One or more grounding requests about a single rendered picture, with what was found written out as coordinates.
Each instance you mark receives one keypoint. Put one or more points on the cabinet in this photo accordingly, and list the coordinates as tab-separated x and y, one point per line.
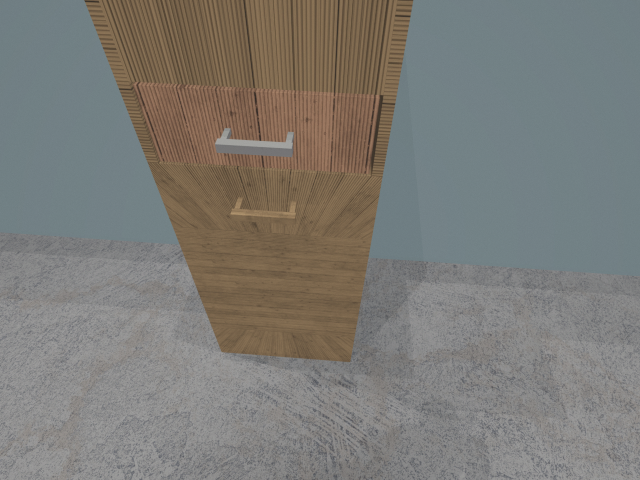
268	289

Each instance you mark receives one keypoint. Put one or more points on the handle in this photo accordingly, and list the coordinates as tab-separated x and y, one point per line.
263	216
251	147

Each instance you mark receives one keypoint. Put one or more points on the drawer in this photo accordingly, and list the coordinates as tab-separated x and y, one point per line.
332	131

